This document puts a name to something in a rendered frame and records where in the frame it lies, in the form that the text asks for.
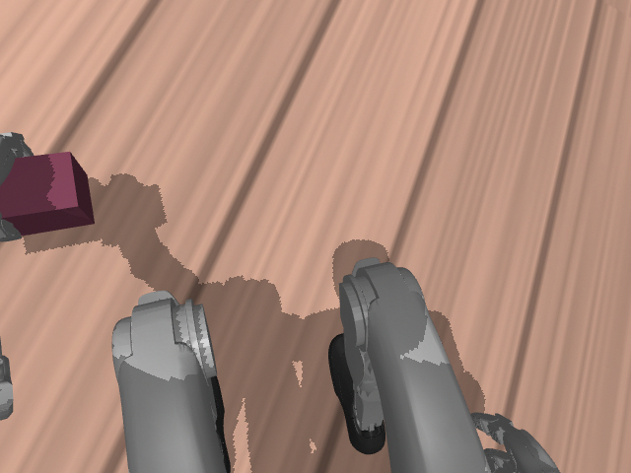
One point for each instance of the left robot hand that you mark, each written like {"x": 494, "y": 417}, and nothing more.
{"x": 12, "y": 146}

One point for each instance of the right robot foot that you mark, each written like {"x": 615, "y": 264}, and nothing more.
{"x": 364, "y": 441}

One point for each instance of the right robot hand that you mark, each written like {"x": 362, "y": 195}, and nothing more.
{"x": 524, "y": 454}

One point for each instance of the carton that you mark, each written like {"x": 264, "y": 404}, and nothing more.
{"x": 46, "y": 193}

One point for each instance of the left robot foot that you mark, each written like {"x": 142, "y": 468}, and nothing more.
{"x": 220, "y": 422}

